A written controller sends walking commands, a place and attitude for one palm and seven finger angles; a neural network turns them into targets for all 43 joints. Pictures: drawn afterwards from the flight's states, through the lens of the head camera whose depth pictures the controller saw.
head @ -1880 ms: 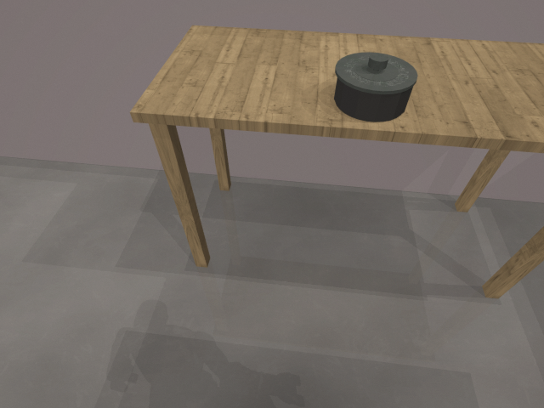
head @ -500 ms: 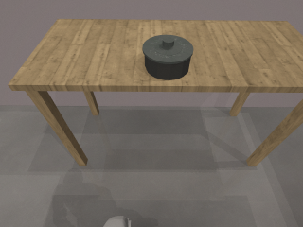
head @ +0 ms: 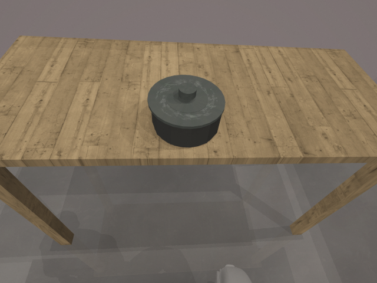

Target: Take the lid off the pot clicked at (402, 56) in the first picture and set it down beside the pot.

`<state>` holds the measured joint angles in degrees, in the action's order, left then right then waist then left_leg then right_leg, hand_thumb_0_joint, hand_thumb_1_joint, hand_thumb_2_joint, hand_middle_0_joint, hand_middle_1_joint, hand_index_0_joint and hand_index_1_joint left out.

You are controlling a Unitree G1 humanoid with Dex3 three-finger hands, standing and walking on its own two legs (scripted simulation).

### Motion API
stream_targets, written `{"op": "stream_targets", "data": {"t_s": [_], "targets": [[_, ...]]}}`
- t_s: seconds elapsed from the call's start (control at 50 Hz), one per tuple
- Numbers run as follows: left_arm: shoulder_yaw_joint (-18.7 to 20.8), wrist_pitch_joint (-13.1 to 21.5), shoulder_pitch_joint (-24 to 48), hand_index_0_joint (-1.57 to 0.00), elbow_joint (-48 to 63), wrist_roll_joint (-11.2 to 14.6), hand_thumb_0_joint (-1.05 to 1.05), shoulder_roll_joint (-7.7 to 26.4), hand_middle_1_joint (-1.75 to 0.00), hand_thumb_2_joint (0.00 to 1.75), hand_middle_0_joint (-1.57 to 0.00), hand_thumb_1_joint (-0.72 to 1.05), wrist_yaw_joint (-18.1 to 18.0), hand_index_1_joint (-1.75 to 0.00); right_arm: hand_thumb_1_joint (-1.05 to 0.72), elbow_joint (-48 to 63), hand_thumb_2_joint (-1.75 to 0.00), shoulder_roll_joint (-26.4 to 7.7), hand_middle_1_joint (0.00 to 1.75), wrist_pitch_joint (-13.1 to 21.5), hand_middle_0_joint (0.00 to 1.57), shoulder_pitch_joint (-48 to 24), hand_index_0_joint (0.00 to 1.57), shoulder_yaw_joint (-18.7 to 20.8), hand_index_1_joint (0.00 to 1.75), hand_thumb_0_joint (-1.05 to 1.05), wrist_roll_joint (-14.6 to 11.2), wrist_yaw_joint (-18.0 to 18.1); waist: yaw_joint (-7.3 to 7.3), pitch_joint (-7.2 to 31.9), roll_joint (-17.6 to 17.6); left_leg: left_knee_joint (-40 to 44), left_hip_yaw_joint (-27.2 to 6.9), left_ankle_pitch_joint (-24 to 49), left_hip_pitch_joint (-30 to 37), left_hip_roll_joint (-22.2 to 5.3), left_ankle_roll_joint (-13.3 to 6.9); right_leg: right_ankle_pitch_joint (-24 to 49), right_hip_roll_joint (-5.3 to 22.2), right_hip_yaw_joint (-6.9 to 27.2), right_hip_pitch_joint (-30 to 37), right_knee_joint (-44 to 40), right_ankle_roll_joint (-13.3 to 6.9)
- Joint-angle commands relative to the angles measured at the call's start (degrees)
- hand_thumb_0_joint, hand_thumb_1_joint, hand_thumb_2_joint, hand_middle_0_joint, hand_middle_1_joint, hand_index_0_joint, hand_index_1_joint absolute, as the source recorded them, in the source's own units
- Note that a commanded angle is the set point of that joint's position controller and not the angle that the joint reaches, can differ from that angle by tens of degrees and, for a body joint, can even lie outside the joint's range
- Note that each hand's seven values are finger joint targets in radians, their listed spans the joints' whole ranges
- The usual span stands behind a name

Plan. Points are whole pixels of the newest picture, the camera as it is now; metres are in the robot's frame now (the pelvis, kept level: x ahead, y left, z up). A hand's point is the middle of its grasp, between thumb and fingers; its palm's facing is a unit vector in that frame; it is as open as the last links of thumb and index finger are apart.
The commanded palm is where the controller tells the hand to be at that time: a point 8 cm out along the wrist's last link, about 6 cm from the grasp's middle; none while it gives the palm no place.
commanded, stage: come to a stop and stand still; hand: left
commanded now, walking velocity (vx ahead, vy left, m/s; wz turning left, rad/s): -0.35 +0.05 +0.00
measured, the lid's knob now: (187, 91) +0.52 +0.05 +0.12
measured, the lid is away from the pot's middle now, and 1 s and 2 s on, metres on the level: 0.00 0.00 0.00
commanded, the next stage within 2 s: look again from close up in 1.74 s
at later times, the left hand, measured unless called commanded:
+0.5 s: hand out of the picture +0.09 +0.18 -0.19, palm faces +0.08 -0.96 -0.25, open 7.4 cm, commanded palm none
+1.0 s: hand out of the picture -0.04 +0.24 -0.19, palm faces +0.05 -0.99 -0.12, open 7.4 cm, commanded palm none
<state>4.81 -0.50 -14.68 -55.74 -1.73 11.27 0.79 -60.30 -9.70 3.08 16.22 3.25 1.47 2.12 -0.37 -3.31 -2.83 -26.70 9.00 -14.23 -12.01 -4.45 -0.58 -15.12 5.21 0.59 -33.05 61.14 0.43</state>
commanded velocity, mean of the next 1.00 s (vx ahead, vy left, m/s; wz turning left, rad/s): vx -0.03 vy -0.03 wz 0.00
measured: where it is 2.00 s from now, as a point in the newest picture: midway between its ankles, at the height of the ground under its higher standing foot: outside the picture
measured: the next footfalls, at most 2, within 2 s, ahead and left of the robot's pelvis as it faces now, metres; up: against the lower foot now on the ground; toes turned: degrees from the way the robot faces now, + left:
right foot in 0.14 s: +0.17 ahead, -0.20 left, +0.00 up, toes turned -5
left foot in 0.54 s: +0.03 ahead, +0.09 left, +0.00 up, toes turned +2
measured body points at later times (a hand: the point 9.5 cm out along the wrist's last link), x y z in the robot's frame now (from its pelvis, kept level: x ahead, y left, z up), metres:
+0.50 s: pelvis +0.01 -0.02 -0.02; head +0.05 +0.00 +0.42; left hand +0.09 +0.23 -0.17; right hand +0.13 -0.27 -0.15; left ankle -0.01 +0.09 -0.71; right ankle +0.13 -0.19 -0.74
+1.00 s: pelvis -0.01 +0.06 +0.01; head +0.01 +0.13 +0.46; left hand -0.04 +0.29 -0.18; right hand -0.07 -0.16 -0.11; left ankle -0.01 +0.09 -0.74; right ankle -0.06 -0.13 -0.63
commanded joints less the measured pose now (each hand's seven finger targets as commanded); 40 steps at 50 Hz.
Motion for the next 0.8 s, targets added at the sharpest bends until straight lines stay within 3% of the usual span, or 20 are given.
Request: {"op": "stream_targets", "data": {"t_s": [0.0,0.08,0.1,0.12,0.14,0.16,0.2,0.22,0.26,0.32,0.42,0.48,0.5,0.52,0.54,0.56,0.58,0.62,0.68,0.78], "targets": [[-1.27,0.08,-2.26,-0.20,2.22,0.21,0.00,-0.73,-0.30,0.90,-0.20,0.90,0.15,-0.30,-0.90,3.34,-0.90,-7.69,0.30,0.35,0.20,0.99,0.20,0.77,0.30,0.00,0.11,-0.11,0.87,-1.76,12.44,9.09,-4.39,25.05,-5.92,-10.17,-7.17,3.37,-0.33,-5.26,9.24,-17.76,1.51],[-1.02,1.27,-6.62,-0.20,0.91,-0.01,0.00,3.55,-0.30,0.90,-0.20,0.90,-1.17,-0.30,-0.90,2.63,-0.90,-8.65,0.30,-1.80,0.20,2.80,0.20,1.21,0.30,0.00,-0.19,-0.49,-0.51,5.00,7.79,-2.51,-3.58,17.13,-1.27,-6.04,-1.71,15.31,-2.10,-6.98,21.72,-33.98,1.96],[-0.37,1.83,-7.26,-0.20,1.31,-0.22,0.00,7.93,-0.30,0.90,-0.20,0.90,-1.82,-0.30,-0.90,2.78,-0.90,-6.23,0.30,-2.07,0.20,4.26,0.20,0.93,0.30,0.00,-0.39,-0.80,-0.80,7.15,0.80,-8.15,-3.33,5.90,-6.93,-3.24,0.53,32.59,4.11,0.30,27.81,-33.41,0.15],[0.50,2.11,-7.27,-0.20,1.36,-0.35,0.00,12.42,-0.30,0.90,-0.20,0.90,-2.33,-0.30,-0.90,3.37,-0.90,-3.54,0.30,-2.78,0.20,5.97,0.20,0.72,0.30,0.00,-0.89,-0.93,-0.42,9.97,-10.58,-16.71,-0.96,-14.62,-12.03,2.66,2.79,51.55,15.28,11.28,31.37,-33.67,-5.41],[0.63,1.85,-9.22,-0.20,1.57,0.06,0.00,13.98,-0.30,0.90,-0.20,0.90,-2.30,-0.30,-0.90,3.82,-0.90,-4.21,0.30,-3.74,0.20,6.20,0.20,1.15,0.30,0.00,-1.20,-0.27,-1.89,13.24,-10.46,-25.97,-4.94,-25.31,-9.80,3.60,2.34,57.16,20.30,12.52,29.55,-36.00,-9.95],[0.53,1.55,-8.45,-0.20,1.64,-0.12,0.00,13.37,-0.30,0.90,-0.20,0.90,-2.63,-0.30,-0.90,3.86,-0.90,-3.98,0.30,-4.24,0.20,5.01,0.20,1.30,0.30,0.00,-0.82,-0.25,-1.72,8.77,-5.74,-32.50,-6.79,-24.39,-12.60,4.16,2.09,59.44,19.33,10.06,26.97,-35.77,-10.69],[1.27,1.24,-6.17,-0.20,1.13,0.29,0.00,13.50,-0.30,0.90,-0.20,0.90,-3.64,-0.30,-0.90,3.69,-0.90,-5.86,0.30,-5.71,0.20,3.65,0.20,2.08,0.30,0.00,-0.95,-0.12,-1.74,11.95,-13.97,-43.86,-10.87,-23.04,-17.42,4.56,2.82,59.66,18.86,13.19,29.27,-34.78,-11.80],[1.06,0.89,-3.44,-0.20,2.24,0.46,0.00,12.22,-0.30,0.90,-0.20,0.90,-4.04,-0.30,-0.90,3.97,-0.90,-6.84,0.30,-6.04,0.20,2.46,0.20,2.20,0.30,0.00,-0.90,-0.24,-1.50,10.25,-13.68,-46.66,-12.08,-20.20,-18.95,3.62,3.37,57.50,18.46,11.40,28.37,-34.74,-11.99],[1.11,0.66,-1.40,-0.20,3.71,0.31,0.00,11.69,-0.30,0.90,-0.20,0.90,-4.63,-0.30,-0.90,5.21,-0.90,-6.87,0.30,-6.71,0.20,-0.25,0.20,2.16,0.30,0.00,-0.60,-0.95,-1.11,10.59,-8.52,-48.02,-12.66,-15.41,-20.35,4.24,4.11,51.53,16.84,8.34,27.80,-34.87,-11.32],[1.54,0.50,-0.19,-0.20,5.01,0.28,0.00,11.95,-0.30,0.90,-0.20,0.90,-5.36,-0.30,-0.90,7.06,-0.90,-6.29,0.30,-7.63,0.20,-3.71,0.20,1.93,0.30,0.00,-0.10,-1.78,-1.59,11.47,-5.25,-47.13,-12.81,-12.25,-19.42,3.95,4.37,39.69,17.82,9.76,24.21,-36.92,-12.05],[1.68,-0.43,3.32,-0.20,7.36,-0.89,0.00,12.88,-0.30,0.90,-0.20,0.90,-4.80,-0.30,-0.90,8.66,-0.90,-5.05,0.30,-6.95,0.20,-3.27,0.20,1.78,0.30,0.00,-0.32,-2.79,-0.36,9.25,-10.34,-29.79,-9.33,-12.43,-10.14,3.98,2.81,8.59,15.23,9.37,15.05,-41.96,-9.79],[1.47,-1.55,6.33,-0.20,8.70,-0.92,0.00,12.83,-0.30,0.90,-0.20,0.90,-3.62,-0.30,-0.90,6.61,-0.90,-4.92,0.30,-5.10,0.20,4.88,0.20,1.60,0.30,0.00,-0.80,-2.94,3.09,8.14,-12.17,-8.57,-4.88,-7.02,4.82,6.46,1.26,-7.90,9.63,6.55,6.84,-42.21,-4.65],[0.97,-2.10,5.91,-0.20,8.49,-0.54,0.00,11.22,-0.30,0.90,-0.20,0.90,-3.33,-0.30,-0.90,5.99,-0.90,-6.41,0.30,-4.79,0.20,7.33,0.20,1.70,0.30,0.00,-0.77,-2.72,4.62,8.82,-6.80,-1.50,-5.89,-5.37,9.93,5.84,1.65,-14.10,6.35,3.92,3.13,-36.19,-2.52],[-0.11,-2.45,4.61,-0.20,8.96,0.16,0.00,6.79,-0.30,0.90,-0.20,0.90,-3.00,-0.30,-0.90,6.59,-0.90,-10.65,0.30,-4.28,0.20,7.44,0.20,2.38,0.30,0.00,-0.12,-2.34,5.24,5.13,11.34,7.85,-19.25,-17.19,7.22,-2.40,-0.45,-17.95,0.20,-0.66,-4.87,-21.32,0.25],[-0.92,-2.60,4.93,-0.20,9.58,0.67,0.00,3.25,-0.30,0.90,-0.20,0.90,-3.08,-0.30,-0.90,9.40,-0.90,-15.05,0.30,-4.05,0.20,2.69,0.20,2.76,0.30,0.00,0.66,-1.92,4.93,-1.07,26.71,20.20,-37.66,-27.83,-6.73,-14.28,-3.39,-19.76,-6.57,-1.95,-7.59,-9.34,2.84],[-0.41,-2.56,5.96,-0.20,9.41,0.72,0.00,5.42,-0.30,0.90,-0.20,0.90,-2.84,-0.30,-0.90,11.29,-0.90,-15.07,0.30,-4.13,0.20,-3.59,0.20,1.95,0.30,0.00,1.13,-1.26,2.77,-6.08,19.44,23.55,-37.44,-30.83,-17.38,-16.56,-7.11,-12.89,-2.91,6.12,-3.67,-5.63,1.38],[0.14,-2.67,4.41,-0.20,6.96,0.01,0.00,6.38,-0.30,0.90,-0.20,0.90,-2.62,-0.30,-0.90,10.89,-0.90,-11.65,0.30,-3.36,0.20,-5.70,0.20,0.95,0.30,0.00,1.26,-0.81,1.02,-5.63,17.00,23.76,-34.79,-27.66,-16.38,-12.12,-3.12,-6.91,-4.79,7.65,-2.92,-1.22,1.57],[0.42,-1.87,-1.29,-0.20,3.93,-0.02,0.00,6.53,-0.30,0.90,-0.20,0.90,-1.63,-0.30,-0.90,10.90,-0.90,-10.06,0.30,-2.36,0.20,-6.66,0.20,0.37,0.30,0.00,0.60,-0.16,-1.16,-4.01,5.49,19.63,-30.32,-18.74,-10.03,-10.48,-2.58,-1.73,-5.19,7.40,-3.94,4.12,1.46],[0.10,-1.27,-5.25,-0.20,1.08,-0.06,0.00,5.71,-0.30,0.90,-0.20,0.90,-1.17,-0.30,-0.90,8.29,-0.90,-8.73,0.30,-1.00,0.20,-0.59,0.20,-0.03,0.30,0.00,-0.51,0.49,0.12,1.74,7.13,16.10,-20.54,1.00,5.05,-6.89,1.67,3.98,-6.43,6.17,-4.77,3.22,2.52],[0.41,-2.63,-7.05,-0.20,0.65,0.07,0.00,5.31,-0.30,0.90,-0.20,0.90,-1.57,-0.30,-0.90,4.02,-0.90,-7.62,0.30,-1.16,0.20,8.77,0.20,-0.41,0.30,0.00,-0.60,2.32,1.68,3.36,9.05,12.50,-20.42,22.47,13.63,-10.00,3.93,1.09,-7.92,7.43,-5.10,4.59,2.64]]}}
